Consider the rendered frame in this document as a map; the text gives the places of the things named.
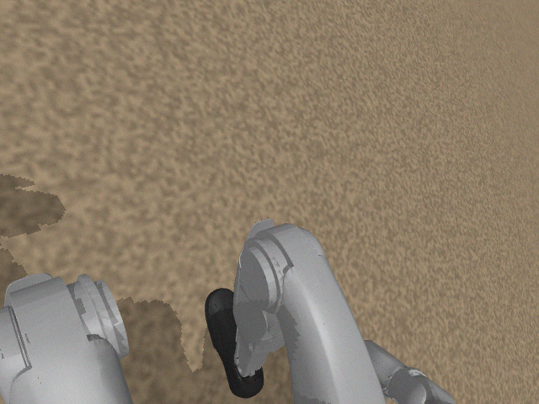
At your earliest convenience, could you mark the right robot arm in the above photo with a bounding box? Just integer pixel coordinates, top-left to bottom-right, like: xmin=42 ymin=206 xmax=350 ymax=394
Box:
xmin=388 ymin=367 xmax=456 ymax=404

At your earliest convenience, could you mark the right robot hand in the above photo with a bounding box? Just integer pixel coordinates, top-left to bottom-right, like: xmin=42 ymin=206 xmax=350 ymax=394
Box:
xmin=365 ymin=340 xmax=408 ymax=399

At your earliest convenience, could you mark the right robot foot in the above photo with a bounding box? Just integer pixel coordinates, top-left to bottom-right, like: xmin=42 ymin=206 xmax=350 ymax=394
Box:
xmin=205 ymin=288 xmax=264 ymax=398

